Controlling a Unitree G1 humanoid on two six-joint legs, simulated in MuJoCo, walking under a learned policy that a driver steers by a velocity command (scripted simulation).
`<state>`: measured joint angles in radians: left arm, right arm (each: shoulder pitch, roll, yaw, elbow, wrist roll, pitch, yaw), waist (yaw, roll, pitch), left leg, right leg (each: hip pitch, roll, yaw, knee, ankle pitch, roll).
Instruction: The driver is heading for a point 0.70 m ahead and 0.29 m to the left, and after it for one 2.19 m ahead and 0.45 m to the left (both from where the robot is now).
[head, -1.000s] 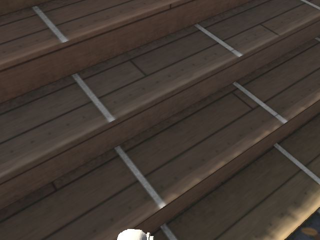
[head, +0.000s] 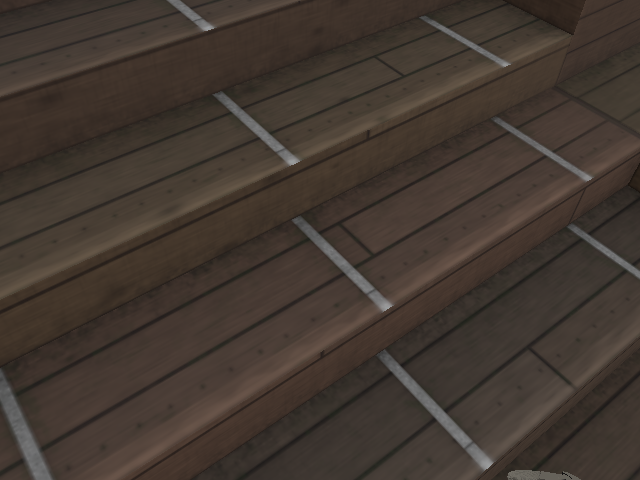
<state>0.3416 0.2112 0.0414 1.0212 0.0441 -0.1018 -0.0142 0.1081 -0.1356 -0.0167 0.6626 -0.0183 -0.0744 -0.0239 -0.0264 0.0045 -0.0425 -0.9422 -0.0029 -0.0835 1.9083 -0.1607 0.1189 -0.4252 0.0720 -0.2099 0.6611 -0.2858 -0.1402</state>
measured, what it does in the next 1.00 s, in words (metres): climbs, turning left: left foot 0.15 m higher, then right foot 0.15 m higher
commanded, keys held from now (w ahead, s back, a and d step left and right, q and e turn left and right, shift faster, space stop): w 0.08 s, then w+q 0.92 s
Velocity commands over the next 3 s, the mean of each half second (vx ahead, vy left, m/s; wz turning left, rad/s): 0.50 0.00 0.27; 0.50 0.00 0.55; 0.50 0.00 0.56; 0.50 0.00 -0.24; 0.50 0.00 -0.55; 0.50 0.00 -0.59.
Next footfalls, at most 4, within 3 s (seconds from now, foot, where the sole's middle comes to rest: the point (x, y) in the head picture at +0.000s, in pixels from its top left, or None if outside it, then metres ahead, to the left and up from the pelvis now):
0.36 left None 0.36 0.15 -0.60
0.82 right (336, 292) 0.77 -0.03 -0.45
1.52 left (133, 190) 0.90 0.35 -0.30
2.06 right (181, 9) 1.31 0.29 -0.15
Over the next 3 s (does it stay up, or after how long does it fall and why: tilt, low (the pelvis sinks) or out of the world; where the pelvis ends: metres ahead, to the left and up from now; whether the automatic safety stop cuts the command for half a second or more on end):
stays up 1.56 0.45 0.77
